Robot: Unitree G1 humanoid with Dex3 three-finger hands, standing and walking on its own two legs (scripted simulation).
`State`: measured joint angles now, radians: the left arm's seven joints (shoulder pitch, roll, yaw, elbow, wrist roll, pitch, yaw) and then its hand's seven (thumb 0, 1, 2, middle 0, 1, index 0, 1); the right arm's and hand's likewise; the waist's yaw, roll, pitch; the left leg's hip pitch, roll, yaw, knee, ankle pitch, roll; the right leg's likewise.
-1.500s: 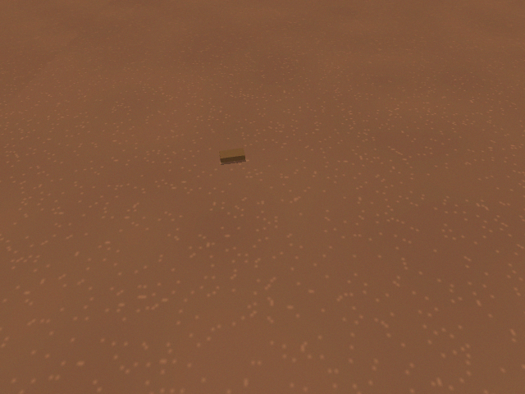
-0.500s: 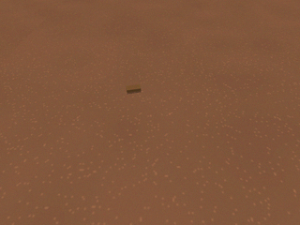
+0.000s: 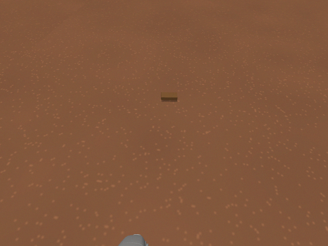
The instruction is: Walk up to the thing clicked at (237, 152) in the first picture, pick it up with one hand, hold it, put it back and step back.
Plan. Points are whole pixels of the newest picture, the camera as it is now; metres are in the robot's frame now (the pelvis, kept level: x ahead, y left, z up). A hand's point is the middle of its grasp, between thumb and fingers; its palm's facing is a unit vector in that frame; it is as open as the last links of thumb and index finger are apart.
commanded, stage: walk up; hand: left
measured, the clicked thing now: (169, 96) +1.39 +0.07 -0.75
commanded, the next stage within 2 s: none
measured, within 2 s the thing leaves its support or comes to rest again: neither
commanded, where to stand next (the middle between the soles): +0.99 -0.17 m, yaw +2 degrees
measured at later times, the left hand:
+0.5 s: hand (103, 176) +0.31 +0.23 -0.12, palm faces +0.02 -0.91 -0.42, open 7.4 cm
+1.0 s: hand (127, 140) +0.48 +0.20 -0.16, palm faces -0.03 -0.95 -0.31, open 7.4 cm
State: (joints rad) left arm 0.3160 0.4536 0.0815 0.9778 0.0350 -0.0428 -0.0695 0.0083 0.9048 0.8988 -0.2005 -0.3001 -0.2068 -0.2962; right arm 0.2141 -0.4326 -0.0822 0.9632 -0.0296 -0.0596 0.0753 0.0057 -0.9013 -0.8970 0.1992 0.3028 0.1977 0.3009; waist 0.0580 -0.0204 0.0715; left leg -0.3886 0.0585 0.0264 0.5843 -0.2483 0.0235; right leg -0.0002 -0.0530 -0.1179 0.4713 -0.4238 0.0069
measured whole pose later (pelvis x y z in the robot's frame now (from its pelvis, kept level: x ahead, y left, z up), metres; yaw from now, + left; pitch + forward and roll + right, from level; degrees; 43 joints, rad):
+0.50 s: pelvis +0.22 -0.06 -0.01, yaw +0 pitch -3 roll +1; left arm 0.23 0.43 0.09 0.87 0.02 -0.08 -0.09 0.01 0.91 0.90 -0.20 -0.30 -0.21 -0.30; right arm 0.32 -0.45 -0.05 0.93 -0.01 -0.05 0.03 0.01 -0.90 -0.90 0.20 0.30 0.20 0.30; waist 0.02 0.04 0.04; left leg -0.29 0.07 -0.03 1.04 -0.45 0.03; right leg -0.37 -0.07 -0.10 0.69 -0.26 -0.02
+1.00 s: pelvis +0.45 -0.07 +0.00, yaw +0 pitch -3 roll +1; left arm 0.34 0.44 0.04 0.88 0.00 -0.03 -0.06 0.01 0.91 0.90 -0.20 -0.30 -0.21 -0.30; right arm 0.25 -0.39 -0.04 0.82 0.00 -0.10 0.04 0.00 -0.90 -0.90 0.20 0.30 0.20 0.30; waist 0.02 -0.09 0.08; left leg -0.30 0.04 0.12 0.59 -0.23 0.03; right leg -0.43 -0.06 0.02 1.09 -0.40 -0.04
